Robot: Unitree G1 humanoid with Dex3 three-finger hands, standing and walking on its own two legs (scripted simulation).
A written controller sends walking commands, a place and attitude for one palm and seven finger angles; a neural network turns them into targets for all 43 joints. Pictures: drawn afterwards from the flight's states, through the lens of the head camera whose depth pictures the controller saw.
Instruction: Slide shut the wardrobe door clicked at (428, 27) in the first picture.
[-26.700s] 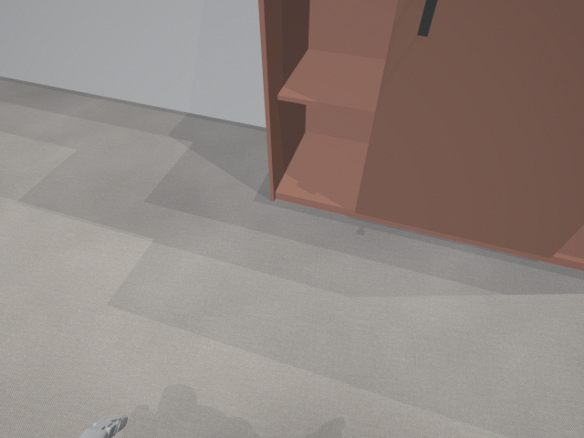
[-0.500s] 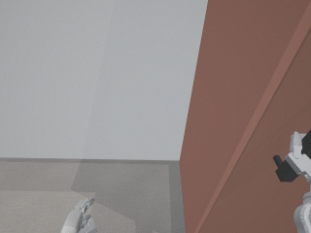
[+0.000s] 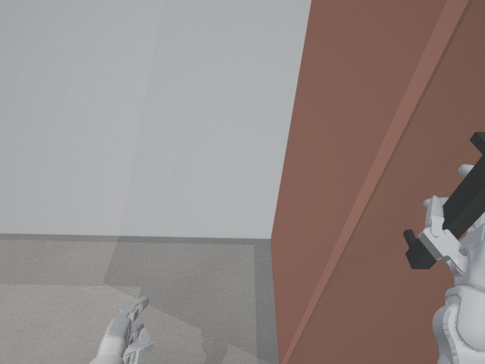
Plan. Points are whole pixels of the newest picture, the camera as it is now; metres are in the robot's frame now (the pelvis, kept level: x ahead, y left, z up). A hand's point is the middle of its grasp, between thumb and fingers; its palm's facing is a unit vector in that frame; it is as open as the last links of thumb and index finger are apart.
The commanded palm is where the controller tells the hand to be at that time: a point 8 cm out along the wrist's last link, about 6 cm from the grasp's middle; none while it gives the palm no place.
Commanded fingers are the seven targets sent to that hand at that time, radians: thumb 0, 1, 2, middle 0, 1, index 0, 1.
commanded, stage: stop walking and hold the door there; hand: right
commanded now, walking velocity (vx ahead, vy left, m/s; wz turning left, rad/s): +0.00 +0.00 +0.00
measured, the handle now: (445, 206) +0.28 -0.26 +0.19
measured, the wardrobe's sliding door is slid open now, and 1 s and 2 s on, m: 0.00 0.00 0.00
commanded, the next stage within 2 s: loosen the grip on the handle in 0.12 s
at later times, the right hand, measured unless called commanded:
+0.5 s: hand (444, 227) +0.25 -0.24 +0.19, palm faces +0.61 +0.79 -0.05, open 11.2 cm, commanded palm +0.20 -0.26 +0.18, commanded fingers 0.00 0.55 -0.20 0.38 1.32 0.38 1.32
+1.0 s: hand (456, 228) +0.25 -0.25 +0.19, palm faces +0.53 +0.84 -0.10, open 14.7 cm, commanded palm +0.20 -0.29 +0.18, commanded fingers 0.00 0.55 -0.20 0.25 1.15 0.25 1.15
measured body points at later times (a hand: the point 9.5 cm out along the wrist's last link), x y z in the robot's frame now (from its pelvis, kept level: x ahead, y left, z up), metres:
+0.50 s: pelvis -0.02 +0.05 -0.01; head -0.05 +0.06 +0.44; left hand +0.19 +0.25 -0.07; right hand +0.21 -0.28 +0.19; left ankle +0.04 +0.15 -0.74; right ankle +0.00 -0.07 -0.74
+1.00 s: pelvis +0.01 +0.04 -0.01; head +0.00 +0.04 +0.44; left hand +0.21 +0.24 -0.09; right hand +0.21 -0.29 +0.19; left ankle +0.04 +0.15 -0.74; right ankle +0.00 -0.07 -0.74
